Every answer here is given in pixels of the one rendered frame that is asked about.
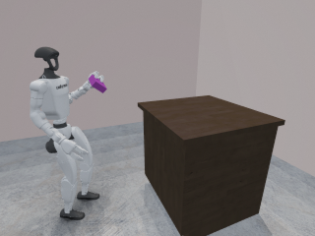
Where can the right robot foot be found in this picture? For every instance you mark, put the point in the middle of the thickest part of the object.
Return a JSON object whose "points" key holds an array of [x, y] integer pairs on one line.
{"points": [[73, 215]]}

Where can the robot torso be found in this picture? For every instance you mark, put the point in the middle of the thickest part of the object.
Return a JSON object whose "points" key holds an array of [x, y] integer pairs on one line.
{"points": [[56, 105]]}

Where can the robot left upper arm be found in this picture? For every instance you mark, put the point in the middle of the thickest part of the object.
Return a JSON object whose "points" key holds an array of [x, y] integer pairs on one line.
{"points": [[67, 82]]}

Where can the robot left hand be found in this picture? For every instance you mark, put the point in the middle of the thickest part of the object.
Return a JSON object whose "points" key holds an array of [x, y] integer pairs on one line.
{"points": [[96, 76]]}

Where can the robot right forearm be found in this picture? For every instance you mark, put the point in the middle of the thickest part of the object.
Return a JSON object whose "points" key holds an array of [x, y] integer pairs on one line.
{"points": [[47, 128]]}

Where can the robot right upper arm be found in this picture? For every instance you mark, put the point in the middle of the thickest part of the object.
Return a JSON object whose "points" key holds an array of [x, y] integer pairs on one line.
{"points": [[38, 88]]}

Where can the robot left forearm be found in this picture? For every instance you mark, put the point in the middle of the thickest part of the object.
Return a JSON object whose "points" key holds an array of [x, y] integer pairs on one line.
{"points": [[80, 91]]}

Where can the robot right hand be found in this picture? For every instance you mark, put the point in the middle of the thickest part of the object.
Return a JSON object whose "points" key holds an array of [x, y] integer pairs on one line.
{"points": [[68, 146]]}

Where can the table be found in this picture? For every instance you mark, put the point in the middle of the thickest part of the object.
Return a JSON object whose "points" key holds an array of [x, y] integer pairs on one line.
{"points": [[207, 159]]}

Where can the sponge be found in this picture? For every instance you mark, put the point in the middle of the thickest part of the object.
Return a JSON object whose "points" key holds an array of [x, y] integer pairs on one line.
{"points": [[97, 84]]}

